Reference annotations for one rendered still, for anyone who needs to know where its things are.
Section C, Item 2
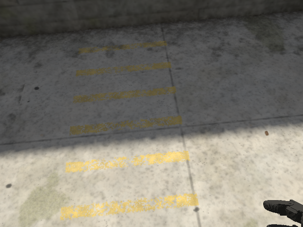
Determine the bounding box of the right robot hand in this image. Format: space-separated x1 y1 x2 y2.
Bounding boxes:
263 200 303 227

